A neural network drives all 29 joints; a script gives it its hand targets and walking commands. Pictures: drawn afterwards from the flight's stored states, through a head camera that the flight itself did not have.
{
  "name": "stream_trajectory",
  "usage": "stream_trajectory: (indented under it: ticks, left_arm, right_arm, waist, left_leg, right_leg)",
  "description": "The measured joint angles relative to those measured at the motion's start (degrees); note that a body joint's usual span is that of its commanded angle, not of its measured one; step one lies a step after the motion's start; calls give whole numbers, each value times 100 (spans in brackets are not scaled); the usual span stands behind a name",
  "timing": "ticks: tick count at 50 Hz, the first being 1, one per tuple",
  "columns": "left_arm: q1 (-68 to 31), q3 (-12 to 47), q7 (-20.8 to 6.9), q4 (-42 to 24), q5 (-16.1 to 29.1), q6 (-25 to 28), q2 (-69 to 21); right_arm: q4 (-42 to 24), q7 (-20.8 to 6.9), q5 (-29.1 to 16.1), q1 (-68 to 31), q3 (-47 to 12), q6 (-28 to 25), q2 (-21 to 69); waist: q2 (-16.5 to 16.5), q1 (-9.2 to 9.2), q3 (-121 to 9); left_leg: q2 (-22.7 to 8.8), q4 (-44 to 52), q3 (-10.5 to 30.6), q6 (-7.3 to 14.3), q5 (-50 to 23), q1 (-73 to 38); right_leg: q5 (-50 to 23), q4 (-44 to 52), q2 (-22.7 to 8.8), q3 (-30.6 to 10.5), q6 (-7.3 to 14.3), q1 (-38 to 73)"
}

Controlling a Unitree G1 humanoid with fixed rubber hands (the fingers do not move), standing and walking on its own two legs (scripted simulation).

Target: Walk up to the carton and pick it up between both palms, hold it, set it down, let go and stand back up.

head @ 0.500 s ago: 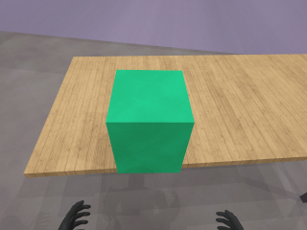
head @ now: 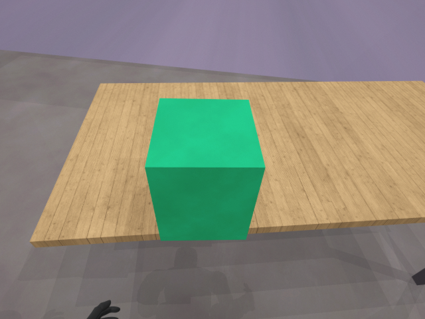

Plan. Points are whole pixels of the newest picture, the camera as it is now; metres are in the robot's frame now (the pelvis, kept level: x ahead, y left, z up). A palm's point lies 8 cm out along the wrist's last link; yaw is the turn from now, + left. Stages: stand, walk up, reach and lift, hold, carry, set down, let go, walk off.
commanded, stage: stand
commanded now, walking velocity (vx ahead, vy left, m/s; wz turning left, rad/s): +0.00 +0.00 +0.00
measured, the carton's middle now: (204, 171) +0.44 +0.03 +0.04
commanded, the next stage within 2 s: none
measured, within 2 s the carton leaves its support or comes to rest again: neither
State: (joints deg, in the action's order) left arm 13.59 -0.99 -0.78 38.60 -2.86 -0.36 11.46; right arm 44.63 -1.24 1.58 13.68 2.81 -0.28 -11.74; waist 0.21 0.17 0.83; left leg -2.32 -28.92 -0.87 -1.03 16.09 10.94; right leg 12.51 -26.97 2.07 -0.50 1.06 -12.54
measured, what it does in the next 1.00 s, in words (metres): stands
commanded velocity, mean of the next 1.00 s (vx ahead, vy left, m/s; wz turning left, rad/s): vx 0.00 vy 0.00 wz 0.00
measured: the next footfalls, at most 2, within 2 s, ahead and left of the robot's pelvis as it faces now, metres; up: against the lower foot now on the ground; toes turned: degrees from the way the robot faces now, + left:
none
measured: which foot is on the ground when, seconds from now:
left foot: down 0.00-1.00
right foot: down 0.00-1.00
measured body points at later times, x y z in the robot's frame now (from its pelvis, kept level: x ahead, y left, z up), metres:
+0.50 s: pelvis -0.02 +0.02 +0.00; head -0.05 +0.02 +0.45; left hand -0.02 +0.25 -0.15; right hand -0.04 -0.21 -0.15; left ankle -0.01 +0.13 -0.74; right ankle +0.02 -0.11 -0.74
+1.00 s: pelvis -0.03 +0.02 +0.00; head -0.06 +0.01 +0.45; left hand -0.07 +0.21 -0.16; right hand -0.07 -0.19 -0.17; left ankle +0.00 +0.13 -0.74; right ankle +0.02 -0.11 -0.74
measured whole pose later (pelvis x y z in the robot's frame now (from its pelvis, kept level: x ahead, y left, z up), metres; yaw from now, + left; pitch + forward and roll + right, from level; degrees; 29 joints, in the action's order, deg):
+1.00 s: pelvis -0.03 +0.02 +0.00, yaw +0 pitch -1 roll +0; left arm 23.1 0.5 1.5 64.7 -1.0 0.3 5.3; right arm 64.2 1.1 1.1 22.2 0.7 0.4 -7.3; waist 0.8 -0.3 -3.5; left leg -0.1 -26.5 -2.0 0.6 11.6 14.1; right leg 8.6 -25.7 0.0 -1.7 -0.6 -16.3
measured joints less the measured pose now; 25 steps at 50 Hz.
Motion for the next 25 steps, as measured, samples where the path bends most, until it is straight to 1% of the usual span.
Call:
stream_trajectory:
  ticks: [4,12,25]
  left_arm:
    - [255,-22,-12,332,22,54,-15]
    - [523,-35,53,950,86,86,-67]
    - [899,7,136,1869,133,102,-244]
  right_arm:
    - [296,-11,5,331,17,119,-60]
    - [765,54,25,716,-40,73,1]
    - [1506,149,-15,894,-107,55,201]
  waist:
    - [-8,2,-178]
    - [-27,-57,-277]
    - [5,-55,-437]
  left_leg:
    - [25,-138,-6,32,72,107]
    - [122,-52,-23,118,-50,169]
    - [241,242,-77,214,-310,164]
  right_leg:
    - [70,-131,-25,-8,-25,-104]
    - [-40,-50,-119,-29,-99,-159]
    - [-294,220,-235,-87,-203,-167]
